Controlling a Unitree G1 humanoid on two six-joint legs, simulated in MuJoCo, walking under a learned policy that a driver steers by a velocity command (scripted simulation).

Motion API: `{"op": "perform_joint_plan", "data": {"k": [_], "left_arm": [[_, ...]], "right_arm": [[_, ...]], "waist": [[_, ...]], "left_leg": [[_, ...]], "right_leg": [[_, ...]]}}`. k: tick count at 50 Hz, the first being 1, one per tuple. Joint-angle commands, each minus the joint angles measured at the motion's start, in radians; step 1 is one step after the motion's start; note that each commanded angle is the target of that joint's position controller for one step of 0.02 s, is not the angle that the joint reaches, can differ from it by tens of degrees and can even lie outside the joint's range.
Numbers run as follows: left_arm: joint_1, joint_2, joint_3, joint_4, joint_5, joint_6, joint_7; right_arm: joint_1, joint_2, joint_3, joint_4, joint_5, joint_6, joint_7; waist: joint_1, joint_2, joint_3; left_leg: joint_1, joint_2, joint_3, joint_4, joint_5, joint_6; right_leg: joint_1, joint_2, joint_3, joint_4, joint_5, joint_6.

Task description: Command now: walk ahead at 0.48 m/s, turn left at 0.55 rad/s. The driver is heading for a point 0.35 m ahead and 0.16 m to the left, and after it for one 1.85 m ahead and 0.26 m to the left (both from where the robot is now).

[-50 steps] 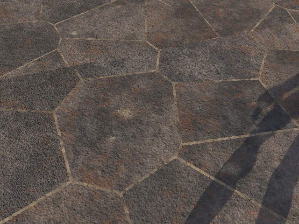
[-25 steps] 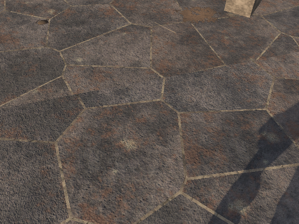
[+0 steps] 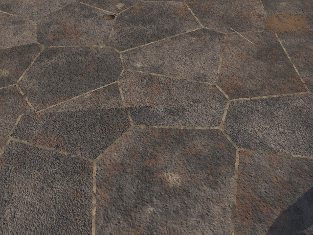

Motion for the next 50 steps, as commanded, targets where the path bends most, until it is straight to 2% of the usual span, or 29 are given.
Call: {"op": "perform_joint_plan", "data": {"k": [1, 3, 6, 11, 14, 16, 18, 19, 20, 21, 22, 23, 24, 25, 26, 27, 30, 32, 36, 40, 42, 43, 44, 45, 46, 47, 48, 49, 50], "left_arm": [[0.028, 0.093, 0.022, -0.019, 0.012, -0.004, 0.003], [0.044, 0.111, 0.030, -0.004, 0.009, -0.013, 0.007], [0.066, 0.149, 0.042, 0.014, 0.009, -0.015, 0.013], [0.107, 0.187, 0.050, 0.027, 0.000, 0.002, 0.021], [0.158, 0.211, 0.058, 0.044, -0.014, 0.019, 0.020], [0.169, 0.231, 0.064, 0.049, -0.023, 0.034, 0.019], [0.159, 0.262, 0.073, 0.043, -0.031, 0.049, 0.022], [0.146, 0.261, 0.071, 0.038, -0.035, 0.058, 0.025], [0.161, 0.228, 0.057, 0.027, -0.017, 0.057, 0.029], [0.235, 0.075, 0.009, -0.031, 0.031, 0.037, 0.017], [0.174, 0.118, 0.006, -0.054, -0.003, -0.007, 0.005], [0.059, 0.190, 0.025, -0.085, -0.046, -0.030, -0.003], [0.040, 0.177, 0.018, -0.092, -0.042, -0.042, -0.001], [0.046, 0.174, 0.020, -0.078, -0.017, -0.044, 0.008], [0.068, 0.185, 0.029, -0.070, -0.004, -0.034, 0.010], [0.082, 0.184, 0.032, -0.069, 0.000, -0.020, 0.007], [0.051, 0.141, 0.024, -0.091, 0.017, 0.007, 0.008], [-0.031, 0.118, 0.014, -0.118, 0.019, 0.009, 0.008], [-0.163, 0.095, 0.001, -0.162, 0.004, 0.000, -0.008], [-0.194, 0.138, 0.015, -0.188, -0.007, -0.013, -0.019], [-0.138, 0.149, 0.021, -0.170, -0.005, -0.022, -0.027], [-0.082, 0.157, 0.028, -0.154, -0.002, -0.025, -0.026], [0.010, 0.187, 0.043, -0.129, 0.008, -0.028, -0.021], [0.157, 0.230, 0.052, -0.115, 0.021, -0.029, -0.019], [0.270, 0.308, 0.079, -0.068, 0.019, -0.015, -0.025], [0.272, 0.224, 0.056, -0.062, -0.025, -0.011, -0.036], [0.319, 0.070, -0.008, -0.068, 0.059, -0.015, -0.007], [0.267, 0.049, -0.020, -0.069, 0.071, -0.011, 0.000], [0.247, 0.017, -0.033, -0.071, 0.061, -0.006, 0.000]], "right_arm": [[-0.012, -0.064, -0.024, -0.089, -0.005, 0.001, 0.008], [-0.039, -0.038, -0.019, -0.114, -0.005, 0.013, 0.015], [-0.099, -0.035, -0.016, -0.154, -0.010, 0.020, 0.021], [-0.247, -0.019, 0.001, -0.209, -0.013, 0.010, 0.053], [-0.323, -0.022, 0.006, -0.253, -0.012, 0.013, 0.069], [-0.335, -0.039, 0.000, -0.275, -0.013, 0.015, 0.077], [-0.252, -0.084, -0.024, -0.271, -0.016, 0.021, 0.077], [-0.104, -0.125, -0.051, -0.234, -0.012, 0.023, 0.072], [0.086, -0.199, -0.090, -0.180, -0.007, 0.032, 0.054], [0.089, -0.322, -0.108, -0.176, 0.004, 0.033, 0.038], [0.109, -0.277, -0.086, -0.222, -0.008, 0.013, 0.046], [0.083, -0.204, -0.065, -0.209, -0.020, -0.004, 0.052], [0.037, -0.175, -0.056, -0.208, -0.019, -0.014, 0.051], [-0.043, -0.143, -0.045, -0.221, -0.021, -0.016, 0.049], [-0.095, -0.115, -0.034, -0.239, -0.032, -0.018, 0.045], [-0.116, -0.111, -0.031, -0.249, -0.038, -0.018, 0.042], [-0.091, -0.137, -0.038, -0.238, -0.026, -0.024, 0.025], [-0.061, -0.152, -0.044, -0.227, -0.022, -0.023, 0.012], [0.005, -0.159, -0.048, -0.199, -0.015, -0.014, 0.004], [0.051, -0.142, -0.046, -0.176, -0.007, -0.003, -0.001], [0.053, -0.131, -0.043, -0.163, -0.017, 0.005, -0.005], [0.045, -0.126, -0.040, -0.162, -0.020, 0.009, -0.004], [0.045, -0.099, -0.030, -0.165, -0.024, 0.009, -0.001], [0.053, -0.064, -0.011, -0.183, -0.038, 0.010, -0.001], [0.207, -0.011, 0.003, -0.181, -0.010, -0.002, 0.002], [0.185, -0.078, 0.000, -0.173, -0.010, -0.012, 0.002], [0.048, -0.060, 0.020, -0.140, -0.154, -0.050, 0.063], [0.006, -0.034, 0.025, -0.144, -0.163, -0.066, 0.073], [-0.019, -0.018, 0.036, -0.157, -0.170, -0.070, 0.069]], "waist": [[0.034, -0.179, -0.012], [0.033, -0.148, -0.005], [0.039, -0.102, 0.011], [0.090, -0.081, 0.048], [0.111, -0.078, 0.075], [0.098, -0.088, 0.072], [0.033, -0.123, -0.004], [-0.054, -0.112, -0.082], [-0.136, -0.054, -0.181], [-0.034, 0.239, -0.239], [-0.074, 0.171, -0.423], [-0.102, 0.084, -0.290], [-0.068, 0.037, -0.195], [-0.019, -0.024, -0.133], [0.021, -0.010, -0.105], [0.041, 0.001, -0.091], [0.050, -0.018, -0.054], [0.024, -0.011, -0.025], [-0.031, 0.025, 0.000], [-0.033, 0.048, -0.002], [-0.015, 0.086, -0.016], [0.014, 0.099, -0.031], [0.055, 0.087, -0.095], [0.113, -0.001, -0.245], [0.066, -0.334, -0.357], [0.086, -0.299, -0.309], [0.157, -0.172, -0.095], [0.131, -0.144, -0.031], [0.107, -0.130, -0.060]], "left_leg": [[-0.276, 0.132, -0.034, 0.032, 0.105, 0.001], [-0.288, 0.142, -0.019, 0.000, 0.149, -0.010], [-0.344, 0.146, -0.027, -0.120, 0.253, -0.029], [-0.298, 0.125, 0.058, -0.376, 0.432, -0.023], [-0.299, 0.113, 0.092, -0.464, 0.395, 0.001], [-0.269, 0.084, 0.127, -0.499, 0.311, 0.031], [-0.109, 0.008, 0.189, -0.509, 0.212, 0.075], [0.091, -0.045, 0.215, -0.563, 0.244, 0.108], [0.409, -0.031, 0.129, -0.577, 0.263, 0.152], [0.734, 0.242, -0.400, -0.648, 0.141, 0.308], [0.818, 0.354, -0.785, -0.836, -0.042, 0.410], [0.752, 0.327, -0.655, -0.868, 0.019, 0.344], [0.616, 0.285, -0.520, -0.860, 0.100, 0.308], [0.465, 0.242, -0.416, -0.861, 0.207, 0.275], [0.357, 0.210, -0.346, -0.879, 0.310, 0.260], [0.293, 0.196, -0.323, -0.902, 0.355, 0.259], [0.188, 0.165, -0.239, -0.934, 0.463, 0.269], [0.158, 0.130, -0.191, -0.937, 0.446, 0.244], [0.110, 0.093, -0.172, -0.919, 0.334, 0.185], [0.227, 0.137, -0.276, -0.818, 0.296, 0.167], [0.300, 0.172, -0.284, -0.769, 0.372, 0.157], [0.314, 0.162, -0.270, -0.719, 0.475, 0.143], [0.310, 0.111, -0.226, -0.589, 0.601, 0.117], [0.198, 0.053, -0.162, -0.320, 0.486, 0.080], [-0.176, -0.104, -0.051, 0.037, 0.033, -0.012], [-0.341, -0.070, -0.093, 0.150, -0.154, -0.016], [-0.488, -0.091, -0.105, 0.240, -0.050, -0.010], [-0.543, -0.040, -0.086, 0.206, 0.046, -0.005], [-0.484, 0.010, -0.083, 0.111, 0.108, 0.007]], "right_leg": [[0.214, -0.264, 0.275, -0.305, -0.092, -0.128], [0.198, -0.265, 0.198, -0.340, -0.011, -0.154], [0.222, -0.286, 0.114, -0.368, 0.076, -0.179], [0.256, -0.265, -0.058, -0.367, 0.159, -0.153], [0.339, -0.289, -0.102, -0.339, 0.184, -0.133], [0.394, -0.304, -0.131, -0.275, 0.326, -0.117], [0.414, -0.297, -0.172, -0.092, 0.691, -0.096], [0.365, -0.267, -0.207, 0.107, 0.790, -0.072], [0.159, -0.231, -0.214, 0.386, 0.632, -0.029], [-0.304, -0.058, -0.187, 0.760, -0.272, 0.038], [-0.438, 0.020, 0.076, 0.927, -0.443, 0.036], [-0.536, -0.034, 0.110, 0.930, -0.345, 0.012], [-0.521, -0.077, 0.104, 0.853, -0.258, -0.008], [-0.447, -0.114, 0.107, 0.761, -0.199, -0.004], [-0.367, -0.137, 0.116, 0.695, -0.160, 0.000], [-0.321, -0.140, 0.116, 0.662, -0.140, 0.008], [-0.302, -0.120, 0.088, 0.520, -0.057, 0.055], [-0.304, -0.096, 0.082, 0.364, 0.086, 0.074], [-0.194, -0.030, 0.069, 0.114, 0.296, 0.072], [-0.180, -0.017, 0.109, 0.021, 0.228, 0.043], [-0.151, -0.025, 0.085, 0.016, 0.164, 0.013], [-0.081, -0.012, 0.054, -0.011, 0.143, -0.013], [0.060, -0.019, 0.049, -0.020, 0.146, -0.052], [0.312, -0.158, 0.209, 0.018, 0.163, -0.124], [0.643, -0.346, 0.674, -0.073, -0.057, -0.308], [0.661, -0.370, 0.861, -0.181, -0.304, -0.314], [0.546, -0.238, 0.676, -0.213, -0.505, -0.265], [0.477, -0.223, 0.603, -0.242, -0.401, -0.259], [0.417, -0.196, 0.545, -0.257, -0.272, -0.257]]}}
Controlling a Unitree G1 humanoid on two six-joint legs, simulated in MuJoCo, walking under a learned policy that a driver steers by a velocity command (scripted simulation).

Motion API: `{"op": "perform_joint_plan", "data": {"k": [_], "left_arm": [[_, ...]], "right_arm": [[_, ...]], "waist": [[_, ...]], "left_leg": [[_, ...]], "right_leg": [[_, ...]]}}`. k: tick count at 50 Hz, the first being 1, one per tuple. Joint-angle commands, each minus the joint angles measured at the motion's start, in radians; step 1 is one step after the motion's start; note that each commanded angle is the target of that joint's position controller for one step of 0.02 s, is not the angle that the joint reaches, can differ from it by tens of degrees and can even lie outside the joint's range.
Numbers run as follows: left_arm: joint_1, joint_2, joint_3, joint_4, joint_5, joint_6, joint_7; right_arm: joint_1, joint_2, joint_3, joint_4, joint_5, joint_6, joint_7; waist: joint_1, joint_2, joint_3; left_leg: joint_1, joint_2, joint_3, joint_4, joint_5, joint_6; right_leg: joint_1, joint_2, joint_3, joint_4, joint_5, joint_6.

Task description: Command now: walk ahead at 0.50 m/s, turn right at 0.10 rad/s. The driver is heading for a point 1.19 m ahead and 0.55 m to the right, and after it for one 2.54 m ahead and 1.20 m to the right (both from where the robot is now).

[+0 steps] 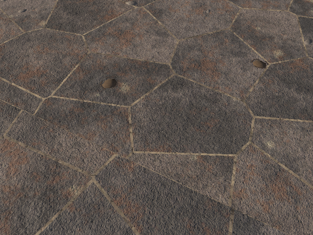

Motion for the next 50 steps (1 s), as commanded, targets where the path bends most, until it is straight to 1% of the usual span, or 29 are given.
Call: {"op": "perform_joint_plan", "data": {"k": [1, 4, 7, 10, 14, 16, 17, 18, 19, 20, 21, 23, 25, 29, 34, 35, 37, 39, 40, 41, 42, 43, 44, 45, 46, 47, 48, 49, 50], "left_arm": [[0.131, -0.010, -0.023, -0.023, 0.001, 0.000, 0.013], [0.089, 0.052, -0.003, -0.045, -0.010, -0.014, 0.002], [0.091, 0.118, 0.022, -0.052, 0.002, -0.018, -0.036], [0.178, 0.132, 0.035, -0.033, 0.011, -0.010, -0.061], [0.238, 0.129, 0.039, 0.001, 0.010, -0.006, -0.056], [0.203, 0.116, 0.035, -0.001, 0.022, -0.011, -0.060], [0.226, 0.019, 0.006, -0.036, 0.028, -0.025, -0.058], [0.309, -0.046, -0.015, -0.039, 0.038, -0.038, -0.061], [0.170, 0.038, 0.010, -0.028, 0.027, -0.031, -0.058], [0.148, 0.035, 0.010, -0.012, 0.020, -0.020, -0.036], [0.167, 0.041, 0.011, 0.007, 0.027, -0.009, -0.022], [0.121, 0.000, -0.006, 0.003, 0.048, 0.004, -0.031], [0.055, -0.011, -0.008, -0.006, 0.029, 0.013, -0.053], [-0.029, -0.021, -0.025, -0.010, 0.013, 0.022, -0.093], [-0.111, 0.027, -0.015, -0.050, 0.016, 0.038, -0.090], [-0.074, 0.025, -0.014, -0.049, 0.031, 0.034, -0.088], [-0.061, 0.081, 0.008, -0.056, 0.030, 0.021, -0.077], [-0.006, 0.130, 0.032, -0.058, 0.012, 0.005, -0.065], [0.107, 0.162, 0.052, -0.029, -0.006, -0.013, -0.057], [0.197, 0.232, 0.084, -0.007, 0.000, -0.023, -0.024], [0.305, 0.275, 0.091, 0.015, 0.017, -0.001, 0.002], [0.470, 0.225, 0.075, 0.042, 0.020, 0.000, -0.001], [0.467, 0.228, 0.089, 0.075, -0.002, -0.024, 0.005], [0.384, 0.183, 0.078, 0.078, -0.015, -0.037, 0.005], [0.310, 0.129, 0.051, 0.075, -0.017, -0.038, -0.004], [0.200, 0.096, 0.029, 0.055, -0.011, -0.037, -0.021], [0.098, 0.085, 0.020, 0.012, -0.005, -0.033, -0.034], [0.035, 0.102, 0.021, -0.021, -0.007, -0.031, -0.040], [-0.031, 0.150, 0.031, -0.053, 0.002, -0.031, -0.043]], "right_arm": [[-0.067, -0.023, 0.019, -0.077, -0.063, -0.046, 0.025], [-0.109, -0.047, 0.021, -0.083, -0.044, -0.019, 0.011], [-0.181, 0.012, 0.062, -0.103, -0.023, -0.011, 0.012], [-0.259, -0.014, 0.070, -0.134, -0.008, -0.016, 0.015], [-0.344, -0.060, 0.060, -0.169, 0.016, -0.038, 0.001], [-0.197, -0.128, 0.030, -0.142, 0.034, -0.055, -0.012], [0.018, -0.187, 0.014, -0.108, 0.032, -0.065, -0.023], [0.166, -0.168, 0.024, -0.070, 0.028, -0.049, -0.021], [0.144, -0.137, 0.018, -0.052, 0.018, -0.051, -0.022], [0.049, -0.092, 0.028, -0.061, 0.031, -0.049, -0.024], [-0.007, -0.016, 0.050, -0.072, 0.037, -0.044, -0.031], [-0.059, 0.027, 0.059, -0.075, 0.026, -0.044, -0.048], [-0.063, 0.002, 0.043, -0.063, 0.012, -0.052, -0.055], [-0.007, -0.053, 0.020, -0.014, -0.018, -0.059, -0.036], [0.046, -0.071, 0.025, 0.056, -0.031, -0.056, 0.002], [0.045, -0.083, 0.027, 0.051, -0.054, -0.059, 0.002], [-0.020, -0.127, 0.016, 0.038, -0.042, -0.068, -0.004], [-0.007, -0.197, -0.002, 0.050, -0.037, -0.069, -0.011], [0.004, -0.232, -0.014, 0.057, -0.037, -0.068, -0.013], [0.151, -0.171, 0.004, 0.082, -0.053, -0.071, -0.003], [0.330, 0.003, 0.061, 0.099, -0.088, -0.066, 0.031], [0.097, -0.063, 0.050, 0.013, 0.008, -0.068, 0.056], [-0.220, -0.085, 0.040, -0.092, 0.060, -0.073, 0.053], [-0.283, -0.126, 0.029, -0.129, 0.044, -0.069, 0.022], [-0.232, -0.121, 0.033, -0.118, 0.011, -0.059, -0.004], [-0.151, -0.067, 0.052, -0.101, -0.002, -0.045, -0.025], [-0.108, -0.055, 0.057, -0.093, -0.009, -0.028, -0.040], [-0.092, -0.078, 0.050, -0.098, -0.014, -0.016, -0.048], [-0.060, -0.063, 0.055, -0.093, -0.010, -0.004, -0.040]], "waist": [[0.048, -0.117, -0.041], [0.016, -0.091, -0.058], [0.031, -0.052, -0.019], [0.066, -0.058, -0.001], [0.062, -0.077, -0.006], [-0.033, -0.060, -0.082], [-0.093, 0.129, -0.298], [-0.104, 0.261, -0.457], [-0.131, 0.064, -0.142], [-0.090, 0.063, -0.046], [-0.057, 0.059, -0.061], [-0.022, 0.043, -0.046], [-0.022, 0.043, -0.046], [-0.031, 0.023, -0.008], [-0.012, 0.049, 0.045], [0.012, 0.061, 0.034], [0.050, 0.045, 0.032], [0.087, 0.060, 0.008], [0.128, 0.028, -0.017], [0.089, -0.097, -0.132], [0.031, -0.281, -0.446], [0.186, -0.133, -0.463], [0.257, -0.104, -0.151], [0.206, -0.088, -0.091], [0.121, -0.063, -0.112], [0.011, -0.062, -0.068], [-0.045, -0.063, -0.042], [-0.075, -0.043, -0.050], [-0.106, -0.025, -0.066]], "left_leg": [[-0.460, 0.112, -0.018, 0.007, 0.106, 0.003], [-0.322, 0.150, 0.042, -0.173, 0.039, -0.059], [-0.152, 0.142, 0.114, -0.419, 0.149, -0.091], [-0.125, 0.126, 0.112, -0.528, 0.284, -0.061], [-0.052, 0.092, 0.125, -0.680, 0.346, 0.006], [0.270, 0.127, 0.107, -0.656, 0.412, 0.102], [0.631, 0.341, -0.154, -0.682, 0.557, 0.310], [0.892, 0.547, -0.558, -0.818, 0.358, 0.444], [0.669, 0.506, -0.500, -0.896, 0.122, 0.312], [0.514, 0.463, -0.349, -0.936, -0.027, 0.241], [0.438, 0.434, -0.264, -0.973, 0.023, 0.214], [0.343, 0.391, -0.116, -1.025, 0.241, 0.195], [0.337, 0.365, 0.010, -1.062, 0.343, 0.194], [0.291, 0.340, 0.202, -1.082, 0.560, 0.194], [0.249, 0.343, 0.318, -1.058, 0.597, 0.150], [0.246, 0.365, 0.315, -1.016, 0.644, 0.151], [0.281, 0.350, 0.363, -0.945, 0.800, 0.117], [0.277, 0.339, 0.409, -0.767, 1.099, 0.088], [0.231, 0.309, 0.434, -0.569, 1.148, 0.055], [0.031, 0.266, 0.424, -0.286, 0.900, -0.016], [-0.210, 0.128, 0.345, 0.085, -0.177, -0.141], [-0.406, 0.052, 0.148, 0.274, -0.279, -0.148], [-0.630, 0.079, 0.055, 0.296, -0.260, -0.130], [-0.581, 0.129, 0.019, 0.259, -0.269, -0.133], [-0.453, 0.156, 0.004, 0.194, -0.206, -0.120], [-0.311, 0.177, 0.002, 0.111, -0.145, -0.104], [-0.207, 0.173, 0.018, 0.062, -0.126, -0.100], [-0.164, 0.163, 0.036, -0.014, -0.097, -0.104], [-0.067, 0.157, 0.080, -0.116, -0.001, -0.109]], "right_leg": [[0.389, -0.262, 0.460, -0.293, -0.191, -0.207], [0.209, -0.223, 0.360, -0.320, -0.096, -0.222], [0.017, -0.185, 0.283, -0.321, 0.008, -0.234], [0.034, -0.220, 0.345, -0.268, 0.013, -0.251], [0.172, -0.232, 0.391, -0.164, 0.144, -0.206], [0.036, -0.151, 0.338, 0.008, 0.283, -0.111], [-0.141, 0.016, 0.203, 0.334, 0.118, -0.012], [-0.401, 0.088, 0.155, 0.563, -0.423, 0.031], [-0.559, -0.019, 0.144, 0.697, -0.332, 0.016], [-0.565, -0.074, 0.105, 0.728, -0.227, 0.007], [-0.495, -0.119, 0.090, 0.684, -0.149, 0.004], [-0.398, -0.162, 0.077, 0.621, -0.096, 0.012], [-0.395, -0.174, 0.052, 0.542, -0.060, 0.031], [-0.385, -0.174, -0.007, 0.355, 0.165, 0.034], [-0.267, -0.148, -0.018, 0.238, 0.271, -0.003], [-0.226, -0.141, -0.009, 0.373, 0.308, -0.016], [-0.173, -0.108, -0.041, 0.330, 0.168, -0.040], [0.022, -0.026, -0.123, 0.297, 0.048, -0.058], [0.191, 0.024, -0.148, 0.199, 0.109, -0.079], [0.518, 0.020, -0.072, 0.195, 0.390, -0.179], [0.952, -0.269, 0.387, 0.201, 0.872, -0.481], [0.996, -0.391, 0.640, 0.031, 0.831, -0.496], [0.796, -0.392, 0.590, -0.034, 0.774, -0.402], [0.581, -0.371, 0.515, -0.024, 0.685, -0.376], [0.399, -0.351, 0.455, -0.031, 0.704, -0.373], [0.164, -0.330, 0.414, -0.094, 0.673, -0.358], [-0.001, -0.300, 0.392, -0.166, 0.633, -0.345], [-0.059, -0.267, 0.366, -0.200, 0.575, -0.319], [-0.146, -0.207, 0.281, -0.187, 0.537, -0.276]]}}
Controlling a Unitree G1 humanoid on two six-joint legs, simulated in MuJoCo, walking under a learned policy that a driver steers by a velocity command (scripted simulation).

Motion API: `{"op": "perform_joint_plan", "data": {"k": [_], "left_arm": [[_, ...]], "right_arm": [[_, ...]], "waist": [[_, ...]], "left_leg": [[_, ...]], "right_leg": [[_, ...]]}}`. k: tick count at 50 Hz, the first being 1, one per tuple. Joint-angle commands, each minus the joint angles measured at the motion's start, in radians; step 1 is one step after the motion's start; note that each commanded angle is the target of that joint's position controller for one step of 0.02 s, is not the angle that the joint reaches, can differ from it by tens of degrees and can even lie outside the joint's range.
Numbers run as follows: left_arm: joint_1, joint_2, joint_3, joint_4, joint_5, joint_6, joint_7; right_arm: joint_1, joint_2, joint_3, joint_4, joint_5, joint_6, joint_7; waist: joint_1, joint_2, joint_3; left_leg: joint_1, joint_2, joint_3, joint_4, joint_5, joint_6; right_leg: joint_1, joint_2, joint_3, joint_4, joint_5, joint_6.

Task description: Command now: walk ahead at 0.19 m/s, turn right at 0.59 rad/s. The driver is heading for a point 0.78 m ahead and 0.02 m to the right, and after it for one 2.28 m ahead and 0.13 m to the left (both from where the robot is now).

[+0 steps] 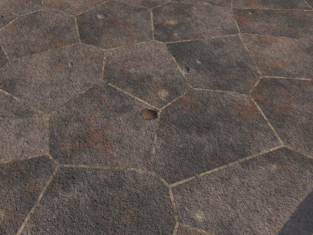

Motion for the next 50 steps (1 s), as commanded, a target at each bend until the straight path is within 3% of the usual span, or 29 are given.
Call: {"op": "perform_joint_plan", "data": {"k": [1, 2, 4, 6, 8, 10, 14, 15, 16, 17, 19, 21, 22, 24, 26, 31, 32, 33, 34, 36, 38, 39, 40, 41, 43, 45, 47, 48, 50], "left_arm": [[-0.267, 0.166, 0.025, -0.181, 0.014, -0.027, -0.018], [-0.267, 0.172, 0.028, -0.194, 0.040, -0.025, -0.014], [-0.158, 0.131, 0.017, -0.178, 0.048, -0.037, 0.008], [0.033, 0.071, -0.001, -0.133, 0.012, -0.042, 0.031], [0.109, 0.062, -0.013, -0.127, -0.006, -0.008, 0.033], [0.123, 0.103, -0.017, -0.131, 0.011, 0.020, 0.001], [0.127, 0.073, -0.065, -0.138, -0.029, 0.047, -0.018], [0.172, -0.001, -0.085, -0.178, -0.025, 0.040, -0.034], [0.272, 0.022, -0.075, -0.185, 0.005, 0.053, -0.015], [0.222, 0.068, -0.060, -0.204, 0.007, 0.079, 0.009], [0.101, 0.051, -0.056, -0.245, 0.029, 0.105, 0.043], [0.167, -0.025, -0.085, -0.189, 0.007, 0.113, 0.020], [-0.053, 0.004, -0.056, -0.268, -0.087, 0.157, 0.094], [-0.096, -0.024, -0.068, -0.300, -0.061, 0.173, 0.145], [-0.106, -0.050, -0.074, -0.303, -0.046, 0.171, 0.152], [-0.115, -0.063, -0.082, -0.275, -0.035, 0.167, 0.134], [-0.066, 0.022, -0.065, -0.298, 0.027, 0.173, 0.032], [-0.065, 0.043, -0.043, -0.305, 0.031, 0.172, 0.004], [-0.122, 0.048, -0.038, -0.331, 0.015, 0.168, -0.003], [-0.040, 0.026, -0.034, -0.305, -0.015, 0.141, -0.002], [0.204, 0.053, -0.029, -0.209, 0.027, 0.079, 0.027], [0.180, 0.097, -0.023, -0.253, 0.056, 0.042, 0.044], [0.095, 0.057, -0.034, -0.278, 0.093, 0.025, 0.031], [0.049, 0.031, -0.043, -0.268, 0.094, 0.026, 0.012], [-0.071, 0.030, -0.037, -0.242, 0.012, 0.036, -0.005], [-0.068, 0.015, -0.041, -0.206, 0.014, 0.040, -0.017], [0.025, -0.030, -0.056, -0.144, 0.031, 0.020, -0.001], [0.067, 0.053, -0.015, -0.137, -0.083, 0.048, 0.061], [0.118, 0.070, -0.011, -0.094, -0.079, 0.063, 0.106]], "right_arm": [[0.163, -0.043, -0.001, -0.042, 0.004, 0.028, -0.004], [0.196, -0.013, 0.010, -0.030, -0.008, 0.034, 0.013], [0.109, -0.047, -0.002, -0.077, 0.007, 0.027, 0.028], [-0.058, -0.080, -0.014, -0.130, -0.002, 0.033, 0.007], [-0.147, -0.030, 0.007, -0.120, -0.017, 0.046, 0.011], [-0.138, -0.015, 0.005, -0.125, 0.010, 0.040, 0.023], [0.138, -0.120, -0.065, -0.022, 0.034, 0.008, 0.017], [0.239, -0.189, -0.089, -0.037, 0.040, -0.004, 0.006], [0.192, -0.192, -0.096, -0.088, 0.048, 0.005, 0.026], [0.190, -0.170, -0.100, -0.105, 0.014, 0.010, 0.037], [0.003, -0.106, -0.072, -0.134, 0.035, 0.004, 0.059], [-0.068, -0.057, -0.045, -0.144, 0.048, -0.013, 0.078], [0.025, -0.091, -0.055, -0.080, 0.071, 0.033, 0.029], [0.089, -0.084, -0.041, -0.049, 0.058, 0.060, -0.016], [0.125, -0.093, -0.044, -0.027, 0.057, 0.074, -0.026], [0.086, -0.098, -0.061, -0.025, 0.071, 0.103, -0.018], [0.117, -0.199, -0.097, -0.051, 0.041, 0.032, 0.026], [0.101, -0.207, -0.108, -0.046, 0.047, 0.015, 0.021], [0.122, -0.183, -0.104, -0.017, 0.065, 0.015, 0.019], [0.122, -0.123, -0.084, -0.010, 0.053, 0.038, 0.012], [-0.077, -0.037, -0.066, -0.088, 0.027, 0.039, 0.036], [-0.205, -0.007, -0.054, -0.146, 0.013, 0.020, 0.021], [-0.201, 0.022, -0.047, -0.146, 0.025, 0.005, -0.002], [-0.149, 0.015, -0.055, -0.123, 0.028, -0.005, -0.019], [-0.014, -0.056, -0.076, -0.058, -0.005, -0.014, -0.024], [0.076, -0.046, -0.071, 0.000, -0.029, -0.002, 0.011], [0.047, -0.006, -0.050, 0.004, -0.017, 0.012, 0.034], [-0.099, -0.048, -0.073, -0.091, 0.158, 0.031, 0.029], [-0.212, -0.002, -0.053, -0.133, 0.134, 0.031, 0.041]], "waist": [[-0.163, 0.006, -0.034], [-0.155, -0.008, -0.040], [-0.078, -0.013, -0.038], [0.026, -0.031, -0.018], [0.093, -0.012, 0.018], [0.074, -0.047, 0.035], [-0.060, 0.010, 0.005], [-0.066, 0.193, -0.227], [-0.037, 0.246, -0.486], [-0.067, 0.120, -0.419], [-0.004, 0.086, -0.205], [0.065, 0.044, -0.094], [-0.027, -0.005, -0.110], [-0.041, -0.011, -0.125], [-0.044, 0.057, -0.138], [-0.021, 0.169, -0.109], [-0.048, 0.113, 0.002], [-0.057, 0.144, -0.029], [-0.063, 0.175, -0.026], [-0.044, 0.144, -0.082], [0.136, -0.156, 0.064], [0.203, -0.189, 0.130], [0.168, -0.170, 0.118], [0.105, -0.164, 0.062], [-0.012, -0.083, -0.019], [-0.063, -0.066, -0.004], [-0.019, -0.038, 0.009], [-0.034, 0.046, 0.102], [0.007, -0.008, 0.094]], "left_leg": [[0.277, 0.003, 0.060, -0.213, 0.193, 0.001], [0.345, -0.007, 0.072, -0.174, 0.436, 0.024], [0.224, -0.003, -0.015, -0.310, 0.627, 0.016], [-0.073, 0.013, -0.064, -0.493, 0.618, -0.015], [-0.047, 0.004, -0.034, -0.775, 0.804, -0.015], [0.178, -0.032, 0.009, -0.785, 0.844, 0.001], [0.562, 0.064, 0.033, -0.948, 1.093, 0.141], [0.966, 0.264, -0.128, -0.715, 1.590, 0.337], [1.161, 0.443, -0.278, -0.642, 1.612, 0.517], [1.069, 0.426, -0.293, -0.640, 1.427, 0.496], [0.610, 0.353, -0.283, -0.803, 0.656, 0.387], [0.141, 0.247, -0.125, -0.877, 0.688, 0.380], [0.238, 0.268, -0.136, -0.899, 0.765, 0.360], [0.317, 0.246, -0.115, -0.866, 0.798, 0.355], [0.389, 0.230, -0.102, -0.851, 0.802, 0.355], [0.308, 0.170, -0.031, -0.902, 0.754, 0.320], [0.214, 0.241, -0.127, -1.001, 0.482, 0.372], [0.247, 0.288, -0.172, -1.014, 0.378, 0.368], [0.291, 0.308, -0.227, -1.027, 0.318, 0.368], [0.201, 0.260, -0.150, -1.076, 0.085, 0.303], [-0.293, -0.028, 0.088, -0.612, 0.045, 0.059], [-0.557, -0.107, -0.158, -0.457, -0.039, 0.034], [-0.632, -0.166, -0.345, -0.387, 0.048, 0.036], [-0.565, -0.185, -0.344, -0.307, 0.164, 0.030], [-0.349, -0.151, -0.145, -0.124, 0.302, 0.008], [-0.244, -0.101, -0.062, -0.033, 0.465, 0.019], [-0.324, -0.044, -0.064, -0.115, 0.591, 0.018], [-0.273, -0.037, -0.063, -0.222, 0.595, 0.054], [-0.209, -0.057, -0.021, -0.449, 0.681, 0.067]], "right_leg": [[-0.295, -0.198, 0.202, -0.232, 0.601, -0.187], [-0.362, -0.172, 0.177, -0.186, 0.597, -0.165], [-0.215, -0.171, 0.236, -0.107, 0.490, -0.145], [0.097, -0.227, 0.340, 0.036, 0.327, -0.143], [0.069, -0.170, 0.346, 0.138, 0.002, -0.116], [-0.143, -0.160, 0.403, 0.158, -0.065, -0.132], [-0.290, -0.085, 0.387, 0.481, -0.168, 0.015], [-0.509, 0.021, 0.196, 0.778, -0.333, 0.140], [-0.602, 0.038, 0.102, 1.072, -0.650, 0.211], [-0.689, 0.005, 0.097, 1.282, -0.640, 0.237], [-0.688, -0.089, 0.087, 1.275, -0.443, 0.283], [-0.384, -0.165, 0.065, 1.274, -0.300, 0.289], [-0.378, -0.146, 0.022, 1.274, -0.347, 0.251], [-0.414, -0.147, 0.057, 1.229, -0.337, 0.217], [-0.434, -0.152, 0.057, 1.171, -0.344, 0.201], [-0.192, -0.169, -0.059, 0.778, -0.413, 0.167], [-0.217, -0.076, -0.204, 0.849, -0.597, 0.192], [-0.181, -0.090, -0.156, 0.776, -0.535, 0.173], [-0.215, -0.096, -0.096, 0.602, -0.563, 0.127], [0.014, -0.055, -0.130, 0.437, -0.489, -0.014], [0.100, -0.311, 0.616, 0.030, -0.829, -0.337], [0.197, -0.416, 0.897, -0.102, -0.605, -0.402], [0.269, -0.463, 0.855, -0.123, -0.250, -0.354], [0.272, -0.439, 0.716, -0.066, -0.007, -0.280], [0.089, -0.341, 0.389, 0.063, 0.095, -0.196], [-0.089, -0.298, 0.267, 0.043, 0.017, -0.172], [-0.004, -0.323, 0.270, 0.008, -0.088, -0.185], [-0.037, -0.346, 0.318, -0.046, 0.003, -0.145], [0.021, -0.322, 0.221, -0.052, 0.027, -0.099]]}}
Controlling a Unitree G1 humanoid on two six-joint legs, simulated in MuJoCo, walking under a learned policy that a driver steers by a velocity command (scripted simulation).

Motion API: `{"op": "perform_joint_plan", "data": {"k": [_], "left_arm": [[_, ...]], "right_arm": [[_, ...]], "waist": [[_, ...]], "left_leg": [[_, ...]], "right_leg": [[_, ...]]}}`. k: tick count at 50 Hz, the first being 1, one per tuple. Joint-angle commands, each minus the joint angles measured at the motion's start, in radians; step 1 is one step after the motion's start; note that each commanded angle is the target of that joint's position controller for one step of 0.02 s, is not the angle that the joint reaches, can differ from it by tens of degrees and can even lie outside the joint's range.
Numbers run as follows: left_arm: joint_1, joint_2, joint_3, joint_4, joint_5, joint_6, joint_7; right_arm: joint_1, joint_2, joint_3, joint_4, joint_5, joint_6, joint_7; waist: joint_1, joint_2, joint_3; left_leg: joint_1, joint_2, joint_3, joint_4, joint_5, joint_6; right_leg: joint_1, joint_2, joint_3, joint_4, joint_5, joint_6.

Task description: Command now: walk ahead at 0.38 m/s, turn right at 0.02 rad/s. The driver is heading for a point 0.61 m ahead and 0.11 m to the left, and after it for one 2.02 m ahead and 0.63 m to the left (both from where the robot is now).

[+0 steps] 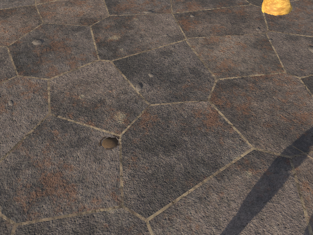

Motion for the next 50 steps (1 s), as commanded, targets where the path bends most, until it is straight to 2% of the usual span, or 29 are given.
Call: {"op": "perform_joint_plan", "data": {"k": [1, 4, 7, 9, 11, 12, 13, 14, 15, 16, 17, 18, 20, 23, 25, 28, 31, 33, 34, 35, 36, 37, 38, 39, 40, 42, 44, 47, 50], "left_arm": [[0.003, 0.160, 0.054, -0.028, -0.032, 0.002, 0.063], [0.028, 0.143, 0.067, -0.007, -0.032, 0.009, 0.059], [0.060, 0.127, 0.079, 0.004, -0.034, 0.024, 0.058], [0.071, 0.145, 0.093, 0.015, -0.033, 0.033, 0.054], [0.048, 0.147, 0.096, 0.016, -0.028, 0.026, 0.042], [0.011, 0.138, 0.094, 0.006, -0.020, 0.007, 0.030], [0.046, 0.037, 0.073, -0.002, -0.005, -0.026, 0.015], [0.120, 0.107, 0.065, -0.024, -0.048, -0.058, 0.008], [0.018, 0.143, 0.069, -0.094, -0.086, -0.077, 0.011], [-0.123, 0.160, 0.071, -0.121, -0.076, -0.073, 0.033], [-0.173, 0.167, 0.078, -0.118, -0.037, -0.058, 0.054], [-0.149, 0.169, 0.088, -0.115, -0.022, -0.048, 0.060], [-0.166, 0.126, 0.089, -0.111, -0.008, -0.030, 0.057], [-0.268, 0.069, 0.071, -0.147, 0.019, -0.040, 0.044], [-0.341, 0.041, 0.059, -0.157, 0.004, -0.042, 0.024], [-0.457, 0.071, 0.063, -0.190, -0.013, -0.033, 0.005], [-0.544, 0.095, 0.071, -0.226, -0.012, -0.038, -0.016], [-0.496, 0.126, 0.085, -0.222, -0.013, -0.039, -0.022], [-0.388, 0.160, 0.104, -0.192, -0.008, -0.038, -0.019], [-0.191, 0.216, 0.126, -0.145, 0.000, -0.039, -0.012], [-0.059, 0.317, 0.148, -0.119, 0.010, -0.040, -0.010], [-0.007, 0.263, 0.135, -0.104, -0.005, -0.037, -0.013], [-0.109, 0.225, 0.117, -0.121, -0.002, -0.034, -0.010], [-0.214, 0.202, 0.105, -0.143, 0.004, -0.031, -0.007], [-0.286, 0.170, 0.094, -0.143, 0.007, -0.031, -0.012], [-0.340, 0.133, 0.084, -0.134, 0.013, -0.041, -0.021], [-0.357, 0.141, 0.084, -0.115, 0.018, -0.049, -0.018], [-0.362, 0.156, 0.085, -0.080, 0.015, -0.039, 0.001], [-0.318, 0.172, 0.086, -0.036, 0.012, -0.024, 0.014]], "right_arm": [[-0.250, -0.017, 0.001, -0.151, 0.026, -0.010, 0.029], [-0.281, 0.001, -0.002, -0.160, 0.029, 0.003, 0.059], [-0.310, -0.001, -0.003, -0.159, 0.035, -0.005, 0.067], [-0.305, -0.011, -0.012, -0.141, 0.029, -0.019, 0.064], [-0.079, -0.051, -0.045, -0.052, 0.012, -0.028, 0.046], [0.145, -0.086, -0.063, 0.012, -0.002, -0.024, 0.036], [0.295, -0.132, -0.062, 0.046, -0.019, -0.016, 0.024], [0.380, -0.192, -0.079, 0.071, -0.001, -0.009, 0.020], [0.359, -0.234, -0.093, 0.087, 0.007, 0.000, 0.006], [0.243, -0.163, -0.076, 0.060, 0.002, 0.006, -0.008], [0.116, -0.086, -0.047, 0.032, 0.001, 0.003, -0.008], [0.042, -0.071, -0.035, 0.022, -0.004, -0.021, -0.005], [0.013, -0.059, -0.033, 0.050, -0.006, -0.039, 0.000], [0.057, -0.097, -0.042, 0.072, -0.010, -0.044, -0.022], [0.109, -0.125, -0.052, 0.086, 0.004, -0.037, -0.030], [0.188, -0.144, -0.061, 0.114, 0.030, -0.030, -0.032], [0.246, -0.157, -0.068, 0.136, 0.027, -0.011, -0.033], [0.234, -0.175, -0.072, 0.137, 0.021, -0.003, -0.032], [0.223, -0.170, -0.067, 0.135, 0.018, 0.001, -0.031], [0.202, -0.142, -0.054, 0.115, 0.004, 0.002, -0.033], [0.303, -0.054, -0.019, 0.094, -0.005, -0.015, -0.028], [0.300, -0.084, -0.022, 0.109, -0.002, -0.036, -0.019], [0.225, -0.152, -0.043, 0.091, 0.022, -0.042, -0.018], [0.154, -0.153, -0.042, 0.073, 0.022, -0.041, -0.023], [0.124, -0.140, -0.044, 0.070, 0.006, -0.032, -0.029], [0.170, -0.110, -0.047, 0.086, -0.006, -0.002, -0.041], [0.202, -0.076, -0.044, 0.101, -0.009, 0.017, -0.046], [0.127, -0.050, -0.036, 0.085, -0.018, 0.021, -0.049], [0.031, -0.050, -0.033, 0.071, -0.013, 0.023, -0.044]], "waist": [[0.006, -0.045, 0.150], [0.030, -0.089, 0.159], [0.063, -0.098, 0.185], [0.069, -0.103, 0.177], [-0.039, -0.054, 0.058], [-0.146, -0.049, -0.042], [-0.177, 0.119, -0.185], [-0.200, 0.192, -0.345], [-0.190, 0.193, -0.309], [-0.175, 0.084, -0.162], [-0.128, -0.032, -0.065], [-0.059, -0.013, -0.016], [-0.006, 0.035, 0.117], [-0.033, 0.068, 0.122], [-0.071, 0.071, 0.099], [-0.119, 0.051, 0.127], [-0.137, 0.033, 0.144], [-0.095, 0.052, 0.099], [-0.037, 0.046, 0.025], [0.047, 0.015, -0.110], [0.046, -0.194, -0.279], [0.062, -0.263, -0.368], [0.044, -0.197, -0.200], [0.010, -0.117, -0.083], [-0.032, -0.054, -0.009], [-0.100, -0.071, 0.005], [-0.128, -0.085, -0.010], [-0.124, -0.086, -0.005], [-0.083, -0.091, -0.006]], "left_leg": [[0.039, 0.011, 0.044, -0.282, 0.158, 0.023], [0.138, 0.007, 0.065, -0.367, 0.151, 0.032], [0.089, 0.037, 0.056, -0.478, 0.046, 0.056], [0.170, 0.033, 0.088, -0.548, -0.013, 0.080], [0.535, -0.008, 0.159, -0.618, 0.063, 0.128], [0.885, 0.058, 0.114, -0.541, 0.156, 0.171], [1.277, 0.256, -0.094, -0.239, 0.526, 0.260], [1.378, 0.408, -0.356, -0.286, 0.426, 0.396], [1.320, 0.443, -0.493, -0.497, -0.148, 0.450], [1.158, 0.405, -0.473, -0.613, -0.342, 0.413], [0.961, 0.367, -0.418, -0.674, -0.339, 0.371], [0.774, 0.354, -0.393, -0.695, -0.249, 0.365], [0.534, 0.242, -0.196, -0.726, -0.086, 0.301], [0.411, 0.146, -0.023, -0.741, 0.146, 0.261], [0.451, 0.145, 0.001, -0.750, 0.136, 0.253], [0.583, 0.199, -0.040, -0.759, 0.006, 0.245], [0.715, 0.245, -0.059, -0.709, 0.012, 0.224], [0.747, 0.236, -0.039, -0.618, 0.187, 0.200], [0.729, 0.193, -0.001, -0.486, 0.327, 0.178], [0.580, 0.138, 0.043, -0.240, 0.267, 0.143], [0.187, -0.012, 0.109, 0.184, -0.174, 0.065], [0.037, -0.046, -0.019, 0.331, -0.640, 0.065], [-0.048, 0.003, -0.021, 0.396, -0.596, 0.064], [-0.024, 0.050, 0.014, 0.362, -0.511, 0.059], [0.025, 0.081, 0.037, 0.296, -0.470, 0.046], [0.176, 0.109, 0.039, 0.205, -0.435, 0.029], [0.245, 0.095, 0.053, 0.137, -0.372, 0.007], [0.286, 0.092, 0.063, -0.067, -0.218, -0.005], [0.336, 0.073, 0.068, -0.227, -0.087, -0.005]], "right_leg": [[-0.038, -0.207, 0.243, -0.313, 0.383, -0.138], [-0.018, -0.206, 0.227, -0.276, 0.307, -0.139], [0.131, -0.226, 0.270, -0.197, 0.397, -0.138], [0.163, -0.227, 0.273, -0.126, 0.547, -0.125], [0.080, -0.156, 0.190, 0.145, 0.763, -0.092], [-0.156, -0.114, 0.148, 0.413, 0.676, -0.057], [-0.561, -0.013, 0.145, 0.871, -0.151, -0.007], [-0.680, 0.007, 0.245, 1.028, -0.158, 0.016], [-0.820, -0.043, 0.206, 0.953, 0.023, 0.037], [-0.852, -0.100, 0.124, 0.911, 0.147, 0.047], [-0.788, -0.128, 0.095, 0.894, 0.234, 0.051], [-0.683, -0.164, 0.151, 0.747, 0.357, 0.053], [-0.568, -0.206, 0.160, 0.515, 0.399, 0.072], [-0.389, -0.173, 0.090, 0.129, 0.594, 0.092], [-0.310, -0.133, 0.063, -0.070, 0.698, 0.082], [-0.338, -0.119, 0.076, -0.198, 0.732, 0.054], [-0.363, -0.099, 0.070, -0.271, 0.650, 0.011], [-0.235, -0.060, 0.039, -0.304, 0.562, -0.019], [-0.066, -0.032, 0.010, -0.316, 0.552, -0.046], [0.243, -0.101, 0.083, -0.260, 0.622, -0.097], [0.662, -0.358, 0.499, -0.300, 0.499, -0.250], [0.725, -0.425, 0.784, -0.442, 0.365, -0.292], [0.597, -0.405, 0.669, -0.469, 0.414, -0.247], [0.417, -0.372, 0.523, -0.478, 0.602, -0.221], [0.266, -0.327, 0.408, -0.491, 0.798, -0.203], [0.101, -0.272, 0.278, -0.526, 1.005, -0.178], [0.040, -0.249, 0.191, -0.547, 1.147, -0.188], [0.012, -0.211, 0.092, -0.553, 1.175, -0.165], [0.037, -0.201, 0.072, -0.550, 1.090, -0.144]]}}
